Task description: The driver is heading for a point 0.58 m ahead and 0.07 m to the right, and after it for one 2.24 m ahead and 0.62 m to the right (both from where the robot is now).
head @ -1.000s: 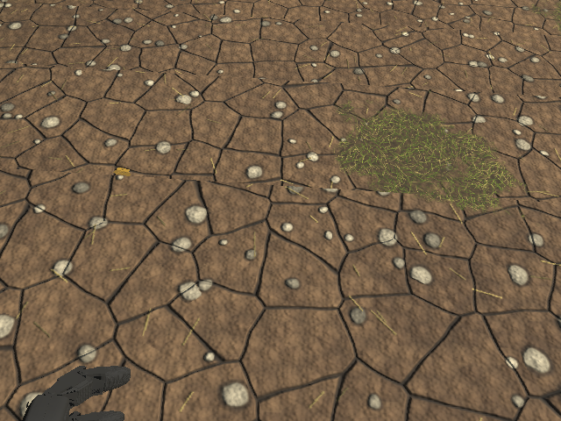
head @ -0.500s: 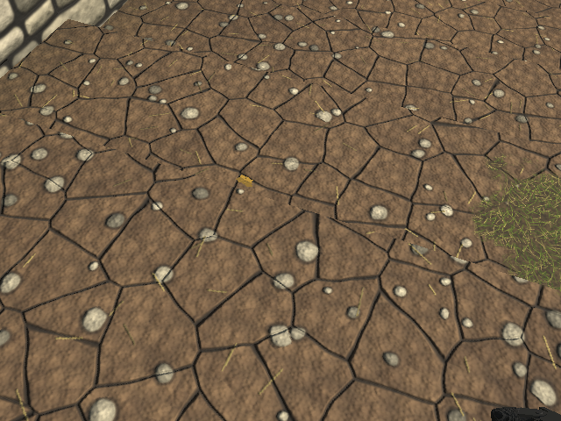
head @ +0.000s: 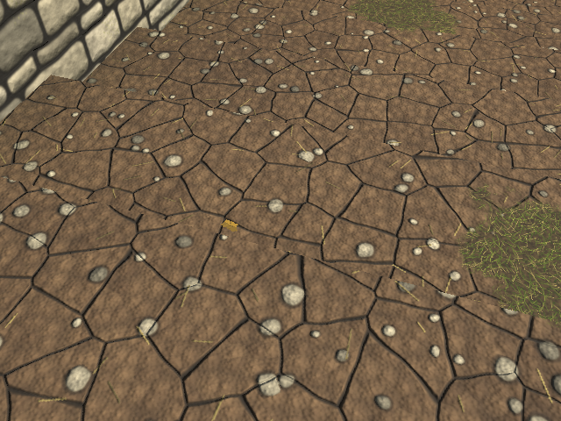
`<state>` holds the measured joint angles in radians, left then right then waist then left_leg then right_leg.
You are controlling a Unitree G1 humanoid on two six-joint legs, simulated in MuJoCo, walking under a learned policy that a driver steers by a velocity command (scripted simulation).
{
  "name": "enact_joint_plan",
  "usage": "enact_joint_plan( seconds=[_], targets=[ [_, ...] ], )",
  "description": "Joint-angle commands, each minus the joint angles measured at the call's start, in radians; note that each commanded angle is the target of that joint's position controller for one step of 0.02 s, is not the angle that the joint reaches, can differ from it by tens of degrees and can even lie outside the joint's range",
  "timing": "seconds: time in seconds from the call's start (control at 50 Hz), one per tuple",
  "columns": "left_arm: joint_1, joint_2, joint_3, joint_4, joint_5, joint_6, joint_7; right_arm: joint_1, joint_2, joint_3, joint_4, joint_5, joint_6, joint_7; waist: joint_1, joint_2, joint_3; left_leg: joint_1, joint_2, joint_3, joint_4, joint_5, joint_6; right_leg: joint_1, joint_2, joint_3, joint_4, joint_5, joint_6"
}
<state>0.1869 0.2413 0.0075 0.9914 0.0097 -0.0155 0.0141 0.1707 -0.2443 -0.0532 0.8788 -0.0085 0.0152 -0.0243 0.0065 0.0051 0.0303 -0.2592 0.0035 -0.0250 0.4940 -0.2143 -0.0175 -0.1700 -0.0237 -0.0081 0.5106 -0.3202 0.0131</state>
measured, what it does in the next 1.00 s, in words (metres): walks ahead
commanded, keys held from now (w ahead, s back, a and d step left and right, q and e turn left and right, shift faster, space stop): no key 0.38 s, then w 0.62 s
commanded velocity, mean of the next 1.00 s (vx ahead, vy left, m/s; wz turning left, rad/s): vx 0.20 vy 0.00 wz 0.00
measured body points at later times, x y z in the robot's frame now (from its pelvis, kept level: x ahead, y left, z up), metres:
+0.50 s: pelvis +0.02 -0.01 +0.00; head +0.02 -0.01 +0.45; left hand +0.05 +0.26 -0.15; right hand +0.08 -0.28 -0.14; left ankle +0.02 +0.12 -0.73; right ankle -0.03 -0.12 -0.74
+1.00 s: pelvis +0.20 +0.03 +0.00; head +0.22 +0.04 +0.45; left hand +0.40 +0.26 -0.11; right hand +0.10 -0.21 -0.14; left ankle +0.06 +0.12 -0.74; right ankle +0.39 -0.12 -0.69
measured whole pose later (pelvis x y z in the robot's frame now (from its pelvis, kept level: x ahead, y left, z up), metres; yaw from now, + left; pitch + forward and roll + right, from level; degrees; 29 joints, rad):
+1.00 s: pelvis +0.20 +0.03 +0.00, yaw +0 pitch +1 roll +0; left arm 0.01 0.25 0.04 0.90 -0.03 -0.07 -0.03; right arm 0.45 -0.19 -0.02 1.11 0.00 -0.08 -0.01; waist -0.09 -0.04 0.02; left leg 0.13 -0.04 0.05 0.15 -0.30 0.04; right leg -0.65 -0.08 -0.02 0.65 0.01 -0.02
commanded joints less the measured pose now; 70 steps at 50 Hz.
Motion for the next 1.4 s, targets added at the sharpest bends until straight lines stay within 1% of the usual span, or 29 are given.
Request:
enact_joint_plan(
  seconds=[0.02,0.38,0.42,0.46,0.5,0.56,0.6,0.62,0.64,0.66,0.68,0.7,0.72,0.78,0.84,0.9,0.96,1.02,1.08,1.12,1.14,1.16,1.18,1.2,1.22,1.24,1.28,1.34,1.4],
  targets=[
    [0.010,0.129,0.022,-0.022,-0.003,-0.005,0.004,-0.029,-0.101,-0.022,-0.024,0.003,-0.011,-0.006,0.009,-0.008,-0.050,0.116,0.032,-0.031,-0.036,0.244,0.028,-0.064,-0.040,0.039,-0.113,0.195,-0.023],
    [0.039,0.114,0.015,0.040,-0.003,0.004,0.006,-0.025,-0.112,-0.013,0.143,0.007,0.001,-0.025,0.000,-0.014,-0.020,0.128,0.034,-0.017,-0.063,0.213,0.013,-0.047,-0.020,0.026,-0.147,0.215,-0.029],
    [0.069,0.123,0.020,0.056,-0.010,0.009,0.011,-0.010,-0.098,-0.010,0.165,0.011,0.003,-0.025,0.003,-0.041,-0.022,0.104,-0.011,0.035,-0.025,-0.027,0.013,-0.052,-0.017,0.039,-0.181,-0.056,-0.052],
    [0.085,0.180,0.040,0.046,-0.021,0.012,0.018,-0.044,-0.097,-0.011,0.154,0.015,-0.007,-0.021,0.023,-0.128,0.058,-0.055,-0.055,0.093,0.106,-0.243,0.016,-0.072,-0.110,0.185,-0.273,-0.413,-0.127],
    [0.116,0.230,0.062,0.045,-0.031,-0.003,0.023,-0.102,-0.083,-0.007,0.121,0.022,-0.039,-0.006,0.043,-0.195,0.142,-0.194,0.005,0.061,0.277,-0.215,0.040,-0.080,-0.283,0.403,-0.374,-0.507,-0.226],
    [0.103,0.190,0.063,0.029,-0.034,-0.031,0.020,-0.096,-0.079,-0.008,0.114,0.041,-0.079,0.021,0.020,-0.157,0.161,-0.284,0.074,0.019,0.259,-0.290,0.080,0.014,-0.310,0.384,-0.348,-0.318,-0.228],
    [0.040,0.189,0.066,0.007,-0.048,-0.029,0.013,0.012,-0.072,-0.016,0.162,0.043,-0.093,0.029,-0.048,-0.124,0.108,-0.004,0.023,0.096,0.021,-0.109,0.086,-0.093,-0.214,0.228,-0.277,-0.199,-0.172],
    [0.038,0.184,0.064,0.000,-0.044,-0.028,0.008,0.112,-0.083,-0.027,0.212,0.037,-0.092,0.028,-0.080,-0.102,0.063,0.175,-0.030,0.127,-0.011,-0.019,0.069,-0.172,-0.160,0.168,-0.202,-0.121,-0.154],
    [0.022,0.153,0.053,-0.010,-0.037,-0.033,0.005,0.217,-0.109,-0.041,0.241,0.033,-0.089,0.027,-0.123,-0.024,0.018,0.314,0.013,0.037,-0.051,-0.029,0.081,-0.250,-0.099,0.085,-0.026,0.008,-0.118],
    [0.008,0.077,0.032,-0.044,-0.021,-0.043,0.003,0.337,-0.205,-0.062,0.255,0.032,-0.091,0.021,-0.148,0.254,-0.038,0.443,0.243,-0.344,-0.216,-0.169,0.179,-0.427,0.020,-0.057,0.343,-0.060,-0.037],
    [-0.009,0.079,0.036,-0.076,-0.036,-0.059,0.007,0.380,-0.216,-0.051,0.264,0.018,-0.108,0.037,-0.145,0.299,-0.069,0.451,0.379,-0.676,-0.331,-0.276,0.295,-0.544,0.076,0.042,0.583,-0.259,-0.032],
    [-0.005,0.111,0.045,-0.076,-0.062,-0.073,0.001,0.281,-0.167,-0.030,0.239,0.018,-0.125,0.039,-0.092,0.170,0.012,0.406,0.388,-0.623,-0.325,-0.322,0.294,-0.633,0.006,0.109,0.702,-0.210,-0.057],
    [0.000,0.120,0.047,-0.070,-0.068,-0.084,-0.008,0.211,-0.122,-0.017,0.212,0.019,-0.135,0.042,-0.065,0.122,0.054,0.364,0.339,-0.497,-0.328,-0.298,0.255,-0.653,-0.039,0.109,0.715,-0.100,-0.081],
    [-0.013,0.129,0.066,-0.061,-0.041,-0.089,-0.018,0.172,-0.070,0.009,0.193,0.012,-0.131,0.047,-0.034,0.087,0.067,0.298,0.235,-0.234,-0.346,0.032,0.177,-0.587,-0.104,0.063,0.586,0.099,-0.084],
    [-0.067,0.081,0.061,-0.082,-0.032,-0.072,-0.029,0.243,-0.093,0.011,0.206,0.006,-0.119,0.029,-0.044,0.072,0.058,0.296,0.212,-0.133,-0.357,0.262,0.194,-0.588,-0.098,0.014,0.484,0.170,-0.039],
    [-0.201,0.048,0.046,-0.138,-0.032,-0.068,-0.030,0.249,-0.117,0.010,0.195,0.003,-0.109,0.011,-0.064,0.058,0.090,0.237,0.194,-0.072,-0.390,0.290,0.194,-0.560,-0.075,-0.013,0.270,0.275,-0.015],
    [-0.299,0.043,0.037,-0.171,-0.037,-0.071,-0.042,0.302,-0.125,0.006,0.203,0.011,-0.106,0.004,-0.088,0.071,0.118,0.220,0.196,-0.034,-0.421,0.269,0.194,-0.492,-0.042,-0.047,0.126,0.359,-0.022],
    [-0.348,0.053,0.036,-0.202,-0.043,-0.079,-0.059,0.326,-0.121,0.000,0.215,0.022,-0.097,0.001,-0.074,0.071,0.135,0.303,0.235,-0.017,-0.396,0.333,0.188,-0.486,-0.035,-0.031,0.046,0.361,-0.058],
    [-0.256,0.109,0.061,-0.193,-0.040,-0.085,-0.067,0.288,-0.156,-0.017,0.199,0.018,-0.084,-0.002,0.005,0.104,0.039,0.390,0.260,0.004,-0.246,0.692,0.160,-0.328,0.016,-0.052,0.033,0.282,-0.104],
    [0.032,0.180,0.104,-0.111,-0.040,-0.075,-0.054,0.258,-0.149,-0.015,0.184,0.011,-0.068,-0.001,0.150,0.115,-0.140,0.299,0.202,0.051,0.109,0.879,0.115,0.053,0.056,-0.073,0.039,0.270,-0.157],
    [0.200,0.250,0.123,-0.075,-0.028,-0.069,-0.042,0.285,-0.104,0.003,0.163,-0.007,-0.069,0.001,0.180,-0.016,-0.276,0.045,0.132,0.075,0.437,0.516,0.089,0.368,-0.148,0.179,0.056,0.217,-0.219],
    [0.241,0.271,0.120,-0.054,-0.020,-0.069,-0.052,0.429,0.055,0.042,0.171,0.006,-0.093,0.017,0.084,-0.288,-0.441,-0.283,-0.073,-0.011,0.779,-0.313,0.038,0.624,-0.371,0.710,-0.130,-0.055,-0.390],
    [0.193,0.175,0.094,-0.057,-0.028,-0.073,-0.055,0.324,-0.055,0.017,0.161,0.035,-0.123,0.023,0.117,-0.187,-0.345,-0.382,-0.035,-0.131,0.898,-0.346,0.066,0.542,-0.331,0.755,-0.235,-0.129,-0.339],
    [0.097,0.139,0.082,-0.072,-0.027,-0.081,-0.053,0.216,-0.109,-0.001,0.119,0.062,-0.140,0.023,0.093,-0.148,-0.179,-0.450,0.013,-0.094,0.918,-0.271,0.084,0.388,-0.309,0.592,-0.252,-0.062,-0.298],
    [0.010,0.115,0.073,-0.091,-0.022,-0.090,-0.055,0.165,-0.116,-0.004,0.107,0.059,-0.148,0.014,0.057,-0.032,-0.109,-0.404,0.070,-0.077,0.865,-0.169,0.091,0.221,-0.279,0.469,-0.278,0.062,-0.275],
    [-0.033,0.090,0.067,-0.094,-0.009,-0.097,-0.060,0.147,-0.110,-0.015,0.107,0.044,-0.143,0.005,0.024,-0.009,-0.063,-0.355,0.104,-0.063,0.808,-0.111,0.089,0.097,-0.243,0.367,-0.298,0.167,-0.261],
    [-0.036,0.054,0.056,-0.077,0.003,-0.102,-0.066,0.199,-0.061,-0.016,0.113,0.036,-0.114,0.003,-0.027,-0.055,-0.059,-0.261,0.140,-0.069,0.737,-0.071,0.089,-0.010,-0.198,0.271,-0.345,0.202,-0.256],
    [0.024,0.096,0.061,-0.050,-0.004,-0.103,-0.047,0.133,-0.057,-0.020,0.080,0.029,-0.090,-0.001,-0.033,-0.051,0.005,-0.325,0.164,-0.047,0.604,-0.026,0.061,-0.069,-0.192,0.209,-0.407,0.196,-0.273],
    [0.092,0.126,0.067,-0.036,-0.003,-0.094,-0.021,-0.002,-0.068,-0.023,0.030,0.014,-0.092,0.001,-0.002,-0.037,0.035,-0.437,0.168,-0.040,0.415,0.148,0.031,-0.016,-0.187,0.173,-0.421,0.246,-0.258]
  ],
)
